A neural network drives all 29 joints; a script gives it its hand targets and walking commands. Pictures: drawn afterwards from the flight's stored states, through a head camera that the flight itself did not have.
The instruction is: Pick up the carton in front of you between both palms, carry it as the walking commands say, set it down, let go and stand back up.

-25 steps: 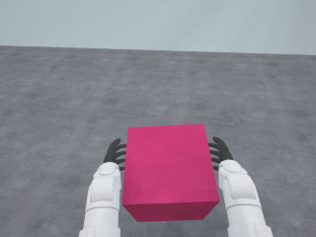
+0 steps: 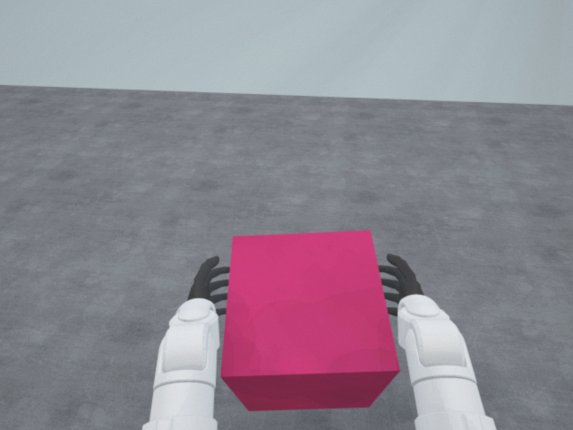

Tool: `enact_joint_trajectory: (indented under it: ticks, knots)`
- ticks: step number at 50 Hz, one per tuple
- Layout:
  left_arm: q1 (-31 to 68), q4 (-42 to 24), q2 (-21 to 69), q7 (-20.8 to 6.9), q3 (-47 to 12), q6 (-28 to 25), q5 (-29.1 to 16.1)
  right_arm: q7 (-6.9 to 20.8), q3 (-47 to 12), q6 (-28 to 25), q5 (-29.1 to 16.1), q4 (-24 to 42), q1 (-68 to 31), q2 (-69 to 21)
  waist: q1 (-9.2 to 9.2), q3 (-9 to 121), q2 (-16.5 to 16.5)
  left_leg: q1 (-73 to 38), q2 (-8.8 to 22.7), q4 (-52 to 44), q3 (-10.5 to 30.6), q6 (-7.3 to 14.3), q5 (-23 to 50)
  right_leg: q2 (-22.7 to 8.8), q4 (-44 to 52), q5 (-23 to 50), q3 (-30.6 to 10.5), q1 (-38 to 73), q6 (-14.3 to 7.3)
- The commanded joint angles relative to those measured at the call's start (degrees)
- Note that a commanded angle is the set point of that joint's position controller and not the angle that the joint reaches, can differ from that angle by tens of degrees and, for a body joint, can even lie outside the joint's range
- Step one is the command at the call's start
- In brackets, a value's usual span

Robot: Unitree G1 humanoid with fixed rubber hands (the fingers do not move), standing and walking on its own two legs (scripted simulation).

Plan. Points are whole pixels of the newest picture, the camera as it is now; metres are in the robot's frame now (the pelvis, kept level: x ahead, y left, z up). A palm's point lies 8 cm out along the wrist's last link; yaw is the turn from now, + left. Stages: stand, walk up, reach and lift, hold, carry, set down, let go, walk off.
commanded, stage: carry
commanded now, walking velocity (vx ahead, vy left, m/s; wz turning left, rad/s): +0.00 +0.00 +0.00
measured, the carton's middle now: (305, 327) +0.30 +0.00 -0.05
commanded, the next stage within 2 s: hold in 0.16 s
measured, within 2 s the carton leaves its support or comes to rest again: neither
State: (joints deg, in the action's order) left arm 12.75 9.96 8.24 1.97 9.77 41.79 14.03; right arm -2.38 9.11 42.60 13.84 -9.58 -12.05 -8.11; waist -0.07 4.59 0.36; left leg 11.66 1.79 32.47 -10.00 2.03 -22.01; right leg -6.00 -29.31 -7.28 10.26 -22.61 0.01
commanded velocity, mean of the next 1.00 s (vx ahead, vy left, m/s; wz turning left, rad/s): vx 0.00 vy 0.00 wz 0.00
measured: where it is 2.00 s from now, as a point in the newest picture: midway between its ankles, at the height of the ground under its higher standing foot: outside the picture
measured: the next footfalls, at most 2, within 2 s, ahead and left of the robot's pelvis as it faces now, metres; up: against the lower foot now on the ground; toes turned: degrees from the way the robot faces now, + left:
none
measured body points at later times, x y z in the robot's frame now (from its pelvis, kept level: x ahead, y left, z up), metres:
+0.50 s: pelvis +0.00 -0.03 +0.01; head -0.03 -0.04 +0.46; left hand +0.25 +0.19 +0.04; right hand +0.32 -0.11 +0.04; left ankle -0.05 +0.08 -0.73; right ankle +0.08 -0.16 -0.73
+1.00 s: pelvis +0.00 -0.07 +0.01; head -0.02 -0.10 +0.46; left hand +0.28 +0.15 +0.04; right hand +0.35 -0.14 +0.03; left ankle -0.05 +0.08 -0.73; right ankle +0.08 -0.16 -0.73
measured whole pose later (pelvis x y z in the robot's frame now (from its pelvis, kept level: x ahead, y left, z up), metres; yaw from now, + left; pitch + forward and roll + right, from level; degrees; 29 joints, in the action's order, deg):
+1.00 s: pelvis +0.00 -0.07 +0.01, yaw +14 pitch -5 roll +0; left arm 25.7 27.5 11.6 -1.8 24.6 33.9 23.1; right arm -0.2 21.6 37.3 22.0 -24.7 -24.8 -10.9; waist 1.0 -2.2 3.4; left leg 6.5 0.3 27.7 9.4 -0.5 -16.7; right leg 2.6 -24.9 -8.4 -1.3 -11.5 -1.1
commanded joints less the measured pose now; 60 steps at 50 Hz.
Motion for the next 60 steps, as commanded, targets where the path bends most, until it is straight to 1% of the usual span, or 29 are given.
enact_joint_trajectory:
  ticks: [1, 8, 9, 10, 11, 12, 13, 14, 15, 16, 17, 18, 20, 21, 24, 28, 33, 40, 43, 46, 48, 50, 52, 54, 57, 58, 60]
  knots:
    - [23.8, -2.6, 52.7, -14.5, -31.8, -1.8, -14.9, 14.5, -31.7, -2.7, -15.4, 4.5, -26.5, -52.6, 0.03, 13.4, 0.2, 2.1, 7.2, -7.1, 6.0, 0.0, 15.5, -3.8, 1.3, 9.1, -4.5, 11.4, -0.5]
    - [23.9, -2.7, 53.0, -14.5, -32.0, -1.8, -15.1, 14.6, -31.9, -2.7, -15.6, 4.7, -26.6, -52.7, 0.05, 13.6, 0.2, 1.8, 7.2, -7.0, 5.9, 0.0, 16.2, -3.7, 1.2, 9.4, -4.3, 11.4, -0.4]
    - [20.6, 0.8, 54.7, -14.7, -30.1, -3.1, -13.9, 14.6, -30.8, -3.0, -14.6, 6.4, -21.5, -53.2, 1.65, 4.6, 9.0, 9.2, -1.6, -14.4, 17.7, 0.4, 32.0, 13.3, 0.6, 15.6, -12.1, 30.8, -1.8]
    - [19.3, -0.7, 52.8, -13.9, -28.9, -4.9, -12.4, 14.8, -31.0, -3.9, -14.6, 8.9, -22.8, -51.1, -0.04, 7.8, 7.7, 5.3, -1.7, -13.5, 18.6, 0.3, 37.1, 11.6, 2.3, 17.6, -14.1, 30.4, -1.4]
    - [18.3, 0.1, 51.8, -13.2, -28.0, -5.5, -11.5, 14.8, -32.3, -4.2, -14.9, 9.0, -23.8, -51.3, -1.05, 9.0, 3.9, -1.6, -2.3, -12.2, 18.7, -0.5, 42.0, 11.8, 3.8, 20.0, -14.4, 27.4, -1.0]
    - [17.9, 0.2, 51.3, -12.7, -27.0, -5.9, -10.9, 15.1, -32.9, -4.6, -15.1, 9.3, -25.1, -50.1, -1.96, 10.4, 4.5, -4.8, -3.0, -12.9, 17.8, -0.8, 38.2, 11.7, 4.7, 19.0, -14.5, 27.0, -0.8]
    - [18.9, 0.6, 50.8, -12.5, -26.8, -6.2, -10.7, 15.2, -33.7, -4.8, -15.4, 8.8, -25.6, -50.3, -2.12, 10.1, 2.4, -5.9, -3.5, -13.2, 17.6, -1.0, 37.9, 12.3, 5.3, 18.3, -14.0, 26.3, -0.1]
    - [19.3, 0.8, 51.0, -12.5, -27.3, -6.4, -11.1, 15.1, -33.8, -5.0, -15.4, 8.5, -25.6, -50.0, -1.8, 10.3, 2.0, -7.7, -4.0, -13.3, 17.5, -1.2, 37.4, 12.7, 5.8, 17.3, -13.7, 25.9, 0.2]
    - [20.0, 1.2, 51.1, -12.4, -27.4, -6.5, -11.2, 15.2, -33.6, -5.2, -15.1, 8.2, -26.3, -49.5, -1.71, 10.1, 3.3, -8.6, -4.3, -14.2, 17.0, -1.2, 32.0, 12.8, 6.2, 14.0, -13.4, 25.4, 0.3]
    - [22.2, 0.7, 51.6, -12.9, -28.8, -6.5, -11.9, 15.0, -33.1, -5.4, -14.7, 7.3, -25.5, -50.1, -0.26, 8.9, 2.3, -7.5, -4.3, -14.3, 16.9, -1.7, 31.0, 13.4, 6.5, 11.9, -13.0, 24.9, 0.4]
    - [23.5, 0.2, 52.0, -13.5, -29.7, -6.2, -12.5, 14.9, -32.5, -5.4, -14.3, 6.6, -25.1, -50.5, 0.41, 8.9, 2.2, -8.2, -4.5, -14.0, 16.6, -2.2, 31.4, 13.6, 7.0, 11.3, -12.8, 24.2, 0.4]
    - [25.0, 0.1, 52.6, -14.1, -30.5, -6.1, -13.3, 14.6, -31.9, -5.4, -13.7, 5.5, -24.7, -51.0, 1.26, 9.2, 2.2, -7.5, -4.5, -14.1, 16.6, -2.7, 30.2, 13.6, 7.2, 10.3, -12.8, 25.0, 0.1]
    - [25.9, 0.9, 52.7, -15.2, -31.0, -5.6, -13.6, 14.7, -30.0, -5.3, -12.5, 3.5, -24.1, -51.3, 2.56, 7.6, 2.6, -7.1, -4.9, -14.7, 16.1, -2.9, 25.4, 13.8, 7.9, 7.9, -12.5, 23.6, 0.0]
    - [27.0, 1.5, 52.9, -15.7, -30.8, -5.4, -13.7, 14.7, -29.5, -5.2, -12.2, 2.6, -24.5, -51.9, 2.64, 7.1, 2.7, -5.2, -5.1, -15.2, 16.0, -3.1, 22.8, 13.7, 8.1, 7.1, -12.5, 24.9, -0.1]
    - [28.3, 3.4, 53.3, -16.7, -30.0, -5.1, -13.8, 15.0, -28.4, -5.0, -11.7, -0.1, -25.7, -53.0, 2.43, 5.5, 2.3, -0.8, -5.5, -16.2, 15.6, -2.9, 17.0, 13.2, 8.5, 5.0, -12.5, 27.2, 0.0]
    - [28.8, 5.5, 53.6, -17.3, -27.8, -5.0, -13.0, 15.8, -28.5, -4.6, -11.9, -1.6, -28.3, -54.5, 1.04, 5.4, 0.5, 2.8, -6.2, -16.6, 15.0, -2.0, 12.9, 12.2, 9.1, 3.7, -12.8, 30.6, 0.5]
    - [29.1, 7.4, 54.1, -17.8, -25.4, -5.1, -12.0, 16.7, -29.6, -4.1, -12.6, -1.6, -31.0, -55.6, -0.32, 6.5, -1.1, 4.6, -6.8, -16.7, 14.3, -1.0, 9.6, 10.9, 10.2, 2.4, -13.7, 33.3, 1.3]
    - [31.4, 8.7, 53.9, -18.5, -23.3, -5.5, -10.9, 17.2, -29.7, -3.9, -13.0, -2.4, -33.4, -56.4, -0.79, 7.5, -2.1, 4.9, -7.3, -16.3, 14.0, 0.0, 7.4, 9.5, 11.6, -0.3, -14.9, 34.4, 1.9]
    - [35.8, 11.6, 53.0, -19.2, -20.8, -6.5, -9.3, 17.1, -26.9, -4.4, -11.9, -6.2, -36.5, -56.7, -0.57, 6.2, -2.3, 6.2, -7.3, -15.1, 13.9, 0.3, 4.4, 9.0, 11.8, -6.3, -15.6, 32.7, 1.8]
    - [41.6, 16.9, 52.7, -19.6, -16.6, -8.3, -6.7, 17.3, -21.0, -5.9, -9.4, -12.7, -41.2, -55.8, 0.33, 4.7, -2.0, 8.5, -7.3, -13.0, 13.9, 0.3, 1.0, 8.9, 10.9, -12.3, -16.0, 29.6, 1.4]
    - [45.0, 21.1, 52.0, -19.1, -12.4, -9.7, -4.2, 17.2, -15.7, -7.3, -6.6, -17.6, -44.3, -53.6, 1.07, 3.3, -1.5, 11.2, -7.2, -11.4, 14.1, 0.2, -0.8, 9.1, 9.3, -13.8, -15.8, 27.5, 1.1]
    - [47.1, 25.0, 50.5, -17.7, -7.6, -11.0, -1.2, 16.7, -9.8, -8.9, -3.3, -22.1, -46.5, -50.2, 1.85, 1.6, -0.7, 14.1, -7.2, -9.8, 14.2, 0.0, -2.0, 9.5, 7.4, -13.8, -15.3, 25.3, 0.8]
    - [47.6, 27.6, 48.6, -15.7, -2.9, -12.6, 1.7, 16.0, -4.6, -10.9, 0.1, -24.9, -47.2, -45.4, 2.61, 0.5, 0.2, 17.0, -7.4, -8.3, 14.2, -0.5, -2.0, 10.0, 5.1, -12.0, -14.4, 22.8, 0.4]
    - [46.7, 29.2, 46.3, -13.5, 1.3, -14.5, 4.5, 15.5, -0.4, -13.3, 3.2, -26.4, -47.0, -40.3, 2.87, 0.9, 0.8, 19.7, -7.9, -6.6, 13.9, -1.2, -0.6, 10.7, 2.5, -8.5, -13.4, 19.4, 0.0]
    - [44.6, 29.7, 43.1, -10.8, 5.0, -18.6, 7.0, 15.3, 2.7, -18.0, 6.0, -27.7, -45.4, -34.8, 2.69, 3.3, 1.1, 23.3, -8.8, -3.5, 13.3, -2.4, 3.5, 11.6, -2.1, -1.2, -12.1, 13.3, -0.3]
    - [44.3, 29.3, 42.8, -10.2, 5.1, -20.4, 7.1, 15.5, 2.7, -19.8, 6.3, -27.9, -45.3, -33.9, 2.67, 5.2, 1.0, 24.5, -9.1, -2.2, 13.0, -2.8, 5.3, 11.8, -3.8, 1.4, -11.7, 11.6, -0.4]
    - [44.3, 28.3, 43.7, -9.4, 3.5, -24.3, 6.2, 16.0, 1.0, -23.7, 5.8, -27.7, -45.4, -34.1, 2.69, 10.2, 0.8, 26.8, -9.8, 0.4, 12.6, -3.4, 8.8, 12.1, -7.5, 6.4, -11.2, 8.9, -0.3]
